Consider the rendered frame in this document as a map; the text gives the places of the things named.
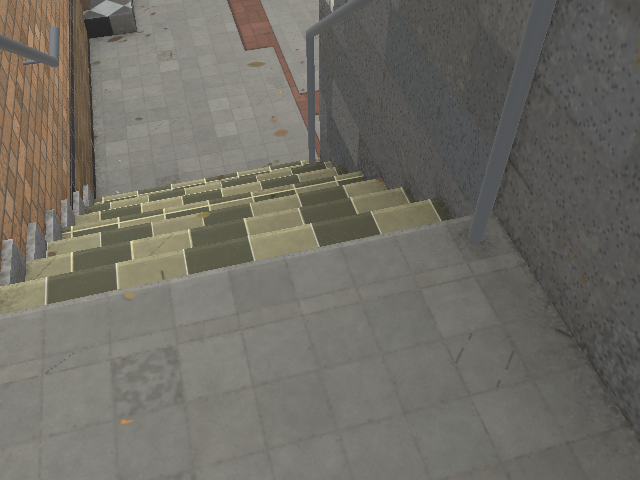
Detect stairs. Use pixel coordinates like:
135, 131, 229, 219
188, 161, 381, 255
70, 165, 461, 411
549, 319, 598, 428
0, 157, 469, 314

